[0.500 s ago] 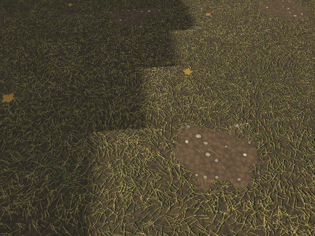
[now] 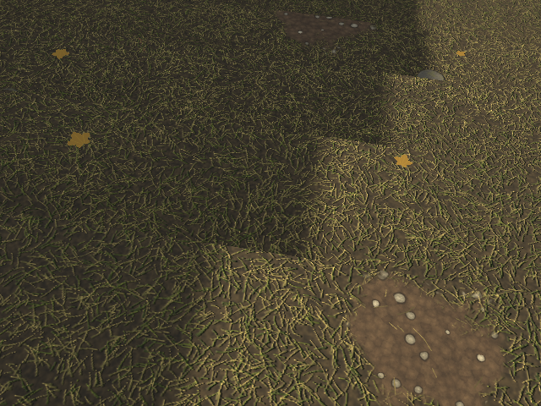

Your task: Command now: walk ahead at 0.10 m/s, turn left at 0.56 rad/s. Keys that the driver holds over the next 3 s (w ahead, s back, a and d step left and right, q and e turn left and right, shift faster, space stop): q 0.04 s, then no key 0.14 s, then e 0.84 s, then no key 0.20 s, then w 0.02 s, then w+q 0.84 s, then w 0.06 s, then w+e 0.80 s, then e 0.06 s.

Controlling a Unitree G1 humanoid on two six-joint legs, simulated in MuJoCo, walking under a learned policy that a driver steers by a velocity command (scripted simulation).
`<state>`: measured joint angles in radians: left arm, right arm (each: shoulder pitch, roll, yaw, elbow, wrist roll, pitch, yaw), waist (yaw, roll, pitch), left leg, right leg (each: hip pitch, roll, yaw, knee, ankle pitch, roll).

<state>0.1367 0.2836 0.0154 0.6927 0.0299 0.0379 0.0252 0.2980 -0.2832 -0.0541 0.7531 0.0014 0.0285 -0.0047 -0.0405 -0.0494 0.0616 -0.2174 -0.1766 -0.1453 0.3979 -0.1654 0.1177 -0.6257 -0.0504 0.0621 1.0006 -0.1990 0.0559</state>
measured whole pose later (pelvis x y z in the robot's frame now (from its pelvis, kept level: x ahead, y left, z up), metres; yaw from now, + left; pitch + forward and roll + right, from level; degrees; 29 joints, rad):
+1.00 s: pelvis -0.01 +0.01 +0.00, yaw -18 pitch +0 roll -1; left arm 0.22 0.35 0.08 0.71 0.00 0.11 -0.03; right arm 0.21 -0.24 -0.01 0.68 -0.02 0.02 -0.03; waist -0.01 -0.05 0.04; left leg -0.20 0.00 0.09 0.39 -0.18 0.06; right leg -0.41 0.05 0.06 1.02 -0.41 0.06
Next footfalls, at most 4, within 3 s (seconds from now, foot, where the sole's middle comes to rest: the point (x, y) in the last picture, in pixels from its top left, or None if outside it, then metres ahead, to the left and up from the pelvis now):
0.22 right None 0.09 -0.12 -0.78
0.70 left None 0.08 0.08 -0.78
1.18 right None -0.05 -0.10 -0.78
1.70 left None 0.14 0.06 -0.78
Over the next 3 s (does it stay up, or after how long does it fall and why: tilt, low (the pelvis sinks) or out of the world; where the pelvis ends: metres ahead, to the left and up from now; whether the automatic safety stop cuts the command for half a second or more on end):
stays up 0.77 -0.04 -0.16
